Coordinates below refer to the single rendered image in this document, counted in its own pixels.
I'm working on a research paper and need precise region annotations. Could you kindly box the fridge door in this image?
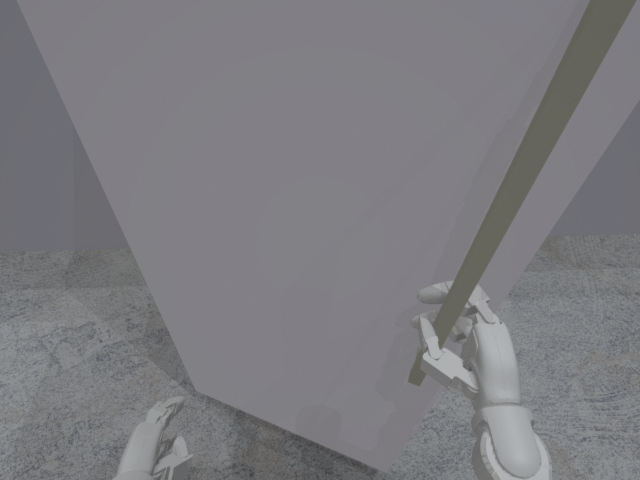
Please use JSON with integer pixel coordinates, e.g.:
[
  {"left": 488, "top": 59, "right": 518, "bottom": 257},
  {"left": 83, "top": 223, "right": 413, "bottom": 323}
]
[{"left": 17, "top": 0, "right": 640, "bottom": 473}]

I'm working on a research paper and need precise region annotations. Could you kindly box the right robot hand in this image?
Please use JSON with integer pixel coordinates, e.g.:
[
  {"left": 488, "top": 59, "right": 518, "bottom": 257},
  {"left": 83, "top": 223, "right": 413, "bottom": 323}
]
[{"left": 411, "top": 280, "right": 522, "bottom": 412}]

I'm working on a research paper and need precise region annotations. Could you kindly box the handle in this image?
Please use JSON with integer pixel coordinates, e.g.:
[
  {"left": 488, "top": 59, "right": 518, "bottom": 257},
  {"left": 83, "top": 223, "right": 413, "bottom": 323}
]
[{"left": 408, "top": 0, "right": 637, "bottom": 386}]

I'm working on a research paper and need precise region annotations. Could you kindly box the robot right forearm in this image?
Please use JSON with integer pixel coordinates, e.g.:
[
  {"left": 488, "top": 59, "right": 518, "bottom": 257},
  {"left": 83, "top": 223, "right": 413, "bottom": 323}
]
[{"left": 471, "top": 403, "right": 552, "bottom": 480}]

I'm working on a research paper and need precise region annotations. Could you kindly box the left robot hand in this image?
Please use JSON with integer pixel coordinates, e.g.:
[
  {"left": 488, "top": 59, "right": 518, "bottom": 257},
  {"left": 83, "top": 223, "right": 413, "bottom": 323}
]
[{"left": 116, "top": 396, "right": 193, "bottom": 480}]

